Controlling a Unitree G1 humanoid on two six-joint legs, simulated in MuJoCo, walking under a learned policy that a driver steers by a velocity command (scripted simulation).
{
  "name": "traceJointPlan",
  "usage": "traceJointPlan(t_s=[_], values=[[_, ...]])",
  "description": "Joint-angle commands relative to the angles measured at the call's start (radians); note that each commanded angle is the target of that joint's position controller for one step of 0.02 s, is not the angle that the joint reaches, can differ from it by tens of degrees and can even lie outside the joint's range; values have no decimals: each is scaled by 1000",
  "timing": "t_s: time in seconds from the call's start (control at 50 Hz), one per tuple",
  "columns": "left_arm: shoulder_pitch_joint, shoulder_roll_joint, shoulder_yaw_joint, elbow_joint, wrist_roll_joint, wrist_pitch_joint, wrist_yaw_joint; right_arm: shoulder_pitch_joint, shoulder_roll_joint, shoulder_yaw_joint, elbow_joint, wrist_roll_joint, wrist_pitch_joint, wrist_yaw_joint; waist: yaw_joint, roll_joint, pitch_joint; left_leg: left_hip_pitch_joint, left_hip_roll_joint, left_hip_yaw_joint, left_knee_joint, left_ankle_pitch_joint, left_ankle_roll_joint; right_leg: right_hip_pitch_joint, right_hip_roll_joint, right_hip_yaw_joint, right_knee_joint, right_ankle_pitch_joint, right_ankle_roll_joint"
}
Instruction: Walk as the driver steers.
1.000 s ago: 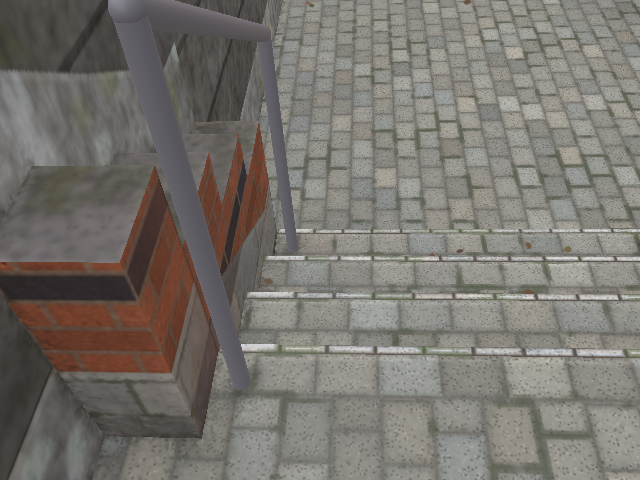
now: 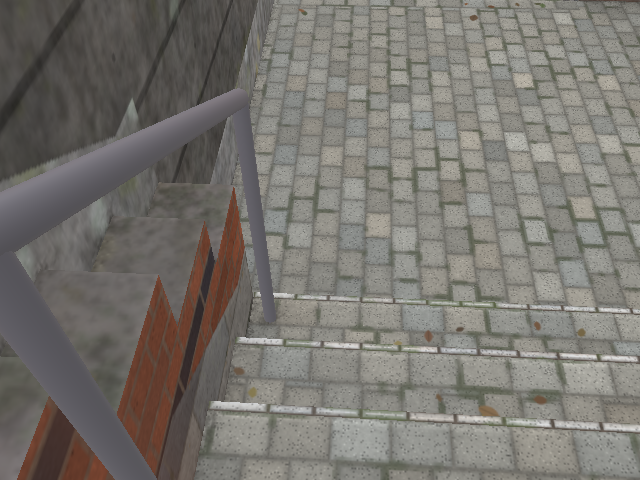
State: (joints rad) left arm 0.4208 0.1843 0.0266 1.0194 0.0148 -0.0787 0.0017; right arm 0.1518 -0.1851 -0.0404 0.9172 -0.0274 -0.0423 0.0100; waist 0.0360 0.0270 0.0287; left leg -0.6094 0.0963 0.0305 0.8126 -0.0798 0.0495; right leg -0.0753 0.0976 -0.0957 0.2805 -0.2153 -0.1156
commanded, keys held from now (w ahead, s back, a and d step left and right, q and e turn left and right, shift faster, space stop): w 1.00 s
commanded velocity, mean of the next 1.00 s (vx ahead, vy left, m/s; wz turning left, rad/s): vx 0.50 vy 0.00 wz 0.00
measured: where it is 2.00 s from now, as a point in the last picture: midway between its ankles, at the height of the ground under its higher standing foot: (395, 347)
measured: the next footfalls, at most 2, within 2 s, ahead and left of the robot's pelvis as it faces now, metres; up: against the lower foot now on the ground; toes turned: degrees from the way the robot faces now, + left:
left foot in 0.18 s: +0.25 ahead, +0.10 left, +0.00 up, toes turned +4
right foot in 0.68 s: +0.35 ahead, -0.15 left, +0.00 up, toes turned -6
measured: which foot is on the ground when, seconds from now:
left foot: up 0.00-0.16, down 0.18-0.72, up 0.74-1.00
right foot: down 0.00-0.20, up 0.22-0.66, down 0.68-1.00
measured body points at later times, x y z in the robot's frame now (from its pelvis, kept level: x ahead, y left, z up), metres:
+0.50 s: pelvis +0.23 +0.01 +0.00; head +0.25 +0.02 +0.45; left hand +0.30 +0.26 -0.14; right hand +0.20 -0.24 -0.14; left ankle +0.21 +0.10 -0.74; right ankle +0.32 -0.14 -0.70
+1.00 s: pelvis +0.43 -0.08 -0.05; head +0.44 -0.10 +0.40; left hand +0.33 +0.17 -0.17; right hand +0.58 -0.34 -0.17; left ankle +0.59 +0.03 -0.73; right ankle +0.31 -0.15 -0.74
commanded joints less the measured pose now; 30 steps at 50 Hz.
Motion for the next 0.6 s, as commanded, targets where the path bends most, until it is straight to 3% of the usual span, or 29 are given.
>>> traceJointPlan(t_s=[0.02, 0.06, 0.1, 0.14, 0.16, 0.18, 0.2, 0.22, 0.24, 0.26, 0.28, 0.3, 0.34, 0.38, 0.42, 0.44, 0.46, 0.48, 0.5, 0.52, 0.54, 0.56, 0.6], values=[[49, 127, 16, -26, -2, -11, 7, -85, -25, 5, -58, 9, -9, 2, 7, -85, 52, 59, -40, 49, -133, 62, -13, -63, -268, 166, -113, 312, -101], [94, 122, 12, -7, 2, -5, 9, -115, -35, 5, -66, 10, -16, -4, 21, -85, 61, 47, -48, 53, -180, 40, 1, 6, -287, 179, -96, 339, -110], [71, 145, 13, -13, 13, 15, 20, -160, -56, -1, -88, 5, -34, -6, 17, -58, 85, 25, -63, 45, -264, -20, 11, 105, -314, 190, -49, 565, -112], [56, 157, 11, -9, 11, 24, 26, -86, -60, -7, -76, 9, -40, -16, -15, -76, 20, 129, -108, 72, -323, -67, 39, 178, -308, 167, 61, 790, -94], [31, 155, 8, -15, -2, 23, 27, 14, -63, -13, -46, -1, -48, -23, -57, -72, -43, 279, -125, 83, -378, -22, 58, 158, -288, 142, 153, 814, -67], [-3, 143, 2, -29, -7, 17, 25, 168, -104, -31, -2, -12, -58, -33, -122, -45, -129, 519, -68, 4, -387, 7, 97, 36, -251, 113, 314, 720, -38], [-36, 134, -4, -69, -9, 10, 24, 347, -194, -55, 17, -29, -61, -43, -195, 49, -254, 744, 142, -239, -442, -136, 157, -143, -183, 57, 594, 353, -17], [108, 67, -4, -58, -20, 14, -1, 374, -265, -75, 39, -14, -35, -36, -129, 230, -304, 942, 329, -642, -512, -256, 307, -491, -5, 36, 892, -297, 15], [62, 149, 19, -38, 5, 18, 2, 326, -194, -63, 41, 10, -17, -28, -135, 67, -179, 853, 305, -630, -541, -331, 300, -618, -48, 132, 1027, -322, 4], [-5, 137, 23, -71, 6, 11, -5, 225, -153, -47, 7, 7, -7, -22, -110, 44, -77, 741, 267, -503, -573, -356, 267, -651, -94, 156, 1022, -243, -6], [-34, 135, 24, -77, -9, 2, -9, 164, -125, -39, -4, 3, -7, -15, -85, 5, -17, 621, 232, -407, -625, -254, 242, -598, -130, 164, 948, -164, 14], [-51, 127, 29, -83, -4, 8, -5, 127, -102, -29, -12, 0, -15, -20, -51, -18, 31, 504, 197, -305, -651, -84, 209, -509, -157, 187, 838, -121, 35], [-21, 88, 23, -80, 16, 38, -3, 140, -99, -22, 7, 1, -38, -21, -18, 31, 13, 441, 152, -202, -647, 127, 191, -398, -157, 156, 743, -126, 75], [-64, 76, 21, -110, 21, 61, -6, 170, -127, -26, 22, 15, -51, -18, -8, 41, 14, 411, 133, -149, -665, 136, 197, -381, -164, 124, 638, -88, 96], [-166, 63, 13, -155, 22, 72, -25, 179, -156, -27, 30, 18, -49, -18, -21, 52, 30, 402, 104, -108, -686, 130, 175, -377, -166, 98, 525, 10, 104], [-170, 46, 3, -154, 30, 78, -30, 196, -161, -30, 44, 14, -41, -15, -29, 71, 12, 381, 89, -73, -677, 172, 164, -329, -156, 64, 541, 65, 109], [-207, 67, 4, -158, 29, 85, -23, 230, -165, -38, 41, 23, -33, -26, -47, 1, 1, 408, 104, -69, -669, 213, 143, -330, -146, 67, 521, 91, 111], [-249, 56, -4, -173, 40, 93, -19, 253, -163, -34, 51, 25, -32, -35, -57, -22, 5, 424, 111, -65, -663, 183, 128, -339, -146, 76, 477, 96, 110], [-203, 70, 4, -149, 47, 93, -13, 278, -180, -42, 69, 21, -45, -40, -50, -1, -20, 442, 141, -41, -607, 259, 136, -331, -138, 70, 604, 232, 100], [-175, 66, 5, -152, 50, 100, -11, 312, -185, -48, 81, 28, -45, -37, -39, -37, -17, 491, 168, -50, -559, 295, 134, -420, -167, 113, 635, 224, 89], [-147, 101, 16, -147, 61, 106, -10, 319, -187, -57, 85, 39, -47, -33, -41, -45, -30, 524, 189, -49, -501, 301, 146, -458, -169, 119, 642, 185, 72], [-101, 95, 19, -134, 58, 111, -15, 337, -194, -63, 87, 37, -48, -30, -44, 14, -47, 540, 193, -69, -478, 229, 165, -473, -180, 118, 644, 148, 57], [-143, 97, 25, -154, 60, 112, -19, 348, -159, -62, 94, 22, -41, -31, -65, 70, 7, 512, 208, -95, -442, 176, 167, -508, -181, 103, 663, 78, 48]])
